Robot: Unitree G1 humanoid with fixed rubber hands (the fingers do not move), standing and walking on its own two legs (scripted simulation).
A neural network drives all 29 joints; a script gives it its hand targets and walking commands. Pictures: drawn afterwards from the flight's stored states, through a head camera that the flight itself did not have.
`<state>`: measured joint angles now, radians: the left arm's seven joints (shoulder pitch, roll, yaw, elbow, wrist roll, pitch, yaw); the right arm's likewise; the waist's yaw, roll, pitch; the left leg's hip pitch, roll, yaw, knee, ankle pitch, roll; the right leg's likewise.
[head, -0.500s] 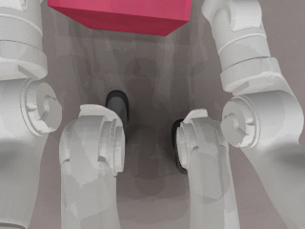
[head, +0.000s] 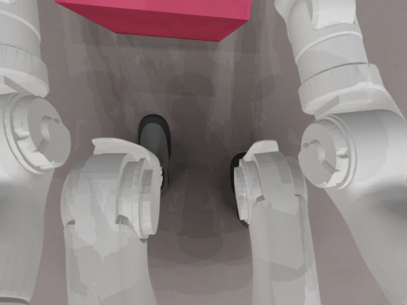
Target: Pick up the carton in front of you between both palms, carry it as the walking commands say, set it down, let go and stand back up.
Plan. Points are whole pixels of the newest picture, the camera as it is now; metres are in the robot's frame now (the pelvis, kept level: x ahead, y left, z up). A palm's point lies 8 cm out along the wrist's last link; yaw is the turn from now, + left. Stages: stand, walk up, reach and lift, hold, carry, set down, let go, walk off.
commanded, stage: set down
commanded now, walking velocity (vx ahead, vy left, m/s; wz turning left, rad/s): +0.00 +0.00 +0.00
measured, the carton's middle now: out of the picture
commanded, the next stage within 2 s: let go in 1.58 s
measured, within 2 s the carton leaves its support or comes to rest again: neither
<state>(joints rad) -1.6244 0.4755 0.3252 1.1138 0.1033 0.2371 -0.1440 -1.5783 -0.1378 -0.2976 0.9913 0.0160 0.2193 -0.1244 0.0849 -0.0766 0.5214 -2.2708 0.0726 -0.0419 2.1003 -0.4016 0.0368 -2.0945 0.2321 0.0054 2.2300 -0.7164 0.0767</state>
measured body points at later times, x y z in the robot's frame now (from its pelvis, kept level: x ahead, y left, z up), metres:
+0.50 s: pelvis +0.01 +0.00 +0.00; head +0.40 +0.06 +0.21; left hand +0.55 +0.32 -0.20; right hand +0.60 -0.07 -0.19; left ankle +0.16 +0.13 -0.34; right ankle +0.09 -0.11 -0.34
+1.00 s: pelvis +0.01 +0.01 +0.09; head +0.36 +0.09 +0.34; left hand +0.57 +0.33 -0.04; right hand +0.61 -0.05 -0.03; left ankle +0.16 +0.13 -0.34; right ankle +0.09 -0.11 -0.34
